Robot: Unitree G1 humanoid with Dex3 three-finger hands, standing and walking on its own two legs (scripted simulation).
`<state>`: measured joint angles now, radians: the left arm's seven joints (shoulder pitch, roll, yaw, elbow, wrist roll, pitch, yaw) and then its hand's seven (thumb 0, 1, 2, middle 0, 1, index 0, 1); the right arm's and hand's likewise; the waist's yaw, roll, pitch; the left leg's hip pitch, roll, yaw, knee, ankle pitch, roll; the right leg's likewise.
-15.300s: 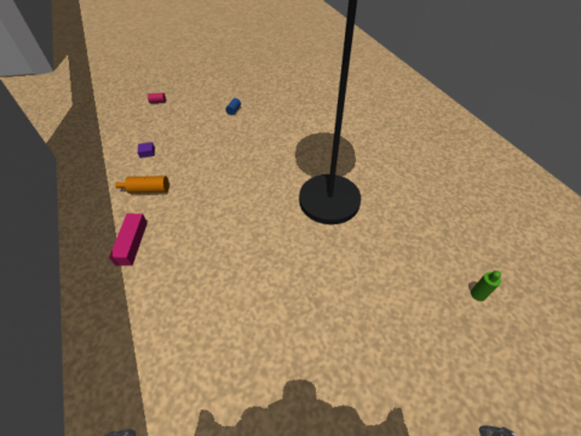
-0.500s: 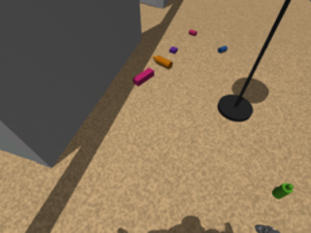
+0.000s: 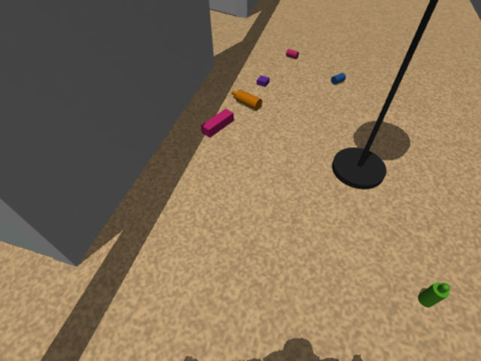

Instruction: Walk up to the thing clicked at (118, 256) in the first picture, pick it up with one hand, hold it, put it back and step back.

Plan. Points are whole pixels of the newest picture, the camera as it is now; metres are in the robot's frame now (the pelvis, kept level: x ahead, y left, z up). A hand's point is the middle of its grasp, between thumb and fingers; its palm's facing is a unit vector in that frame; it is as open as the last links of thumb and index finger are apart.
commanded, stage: stand
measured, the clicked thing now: (217, 122) +1.56 +0.17 -0.75
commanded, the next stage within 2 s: walk up in 1.84 s
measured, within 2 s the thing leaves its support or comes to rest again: neither
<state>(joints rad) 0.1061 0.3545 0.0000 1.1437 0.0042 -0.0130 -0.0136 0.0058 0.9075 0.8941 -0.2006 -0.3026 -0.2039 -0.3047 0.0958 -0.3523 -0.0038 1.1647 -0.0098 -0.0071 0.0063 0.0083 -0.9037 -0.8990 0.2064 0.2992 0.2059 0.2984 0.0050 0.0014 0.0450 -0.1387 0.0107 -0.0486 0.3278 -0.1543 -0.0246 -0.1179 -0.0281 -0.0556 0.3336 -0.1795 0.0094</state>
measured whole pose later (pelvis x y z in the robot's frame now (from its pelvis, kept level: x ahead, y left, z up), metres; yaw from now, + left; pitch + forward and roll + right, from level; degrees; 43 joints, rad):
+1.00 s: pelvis +0.02 -0.01 +0.00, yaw +0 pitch -2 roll +0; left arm 0.11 0.35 0.01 1.14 0.00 -0.01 -0.01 0.01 0.91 0.89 -0.20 -0.30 -0.20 -0.30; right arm 0.10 -0.35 0.01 1.14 -0.01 -0.01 0.00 0.01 -0.90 -0.90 0.21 0.30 0.21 0.30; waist 0.01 0.01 0.05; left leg -0.11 0.02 -0.04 0.31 -0.17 -0.03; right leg -0.09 -0.01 -0.05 0.32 -0.20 0.00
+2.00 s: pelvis +0.03 +0.01 +0.00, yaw +0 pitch -1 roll +0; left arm 0.21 0.38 0.07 1.03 0.04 -0.05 -0.06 0.01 0.90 0.89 -0.20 -0.30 -0.21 -0.31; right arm 0.20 -0.40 -0.06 1.08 -0.05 -0.02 0.05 0.01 -0.90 -0.90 0.21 0.30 0.21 0.30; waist 0.04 0.00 0.01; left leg -0.29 0.03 0.02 0.69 -0.43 0.02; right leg -0.11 -0.03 -0.05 0.40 -0.26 -0.04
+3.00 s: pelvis +0.47 -0.02 -0.02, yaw -4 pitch -1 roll -2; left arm 0.32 0.42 0.05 0.87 0.01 -0.08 -0.06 0.01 0.90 0.89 -0.20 -0.30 -0.21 -0.31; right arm 0.24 -0.43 -0.08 0.88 -0.02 -0.05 0.08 0.01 -0.90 -0.90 0.20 0.30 0.20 0.30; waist 0.05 0.01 0.07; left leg -0.47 0.10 0.02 0.60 -0.12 0.01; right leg -0.05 0.00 -0.10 0.48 -0.40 0.00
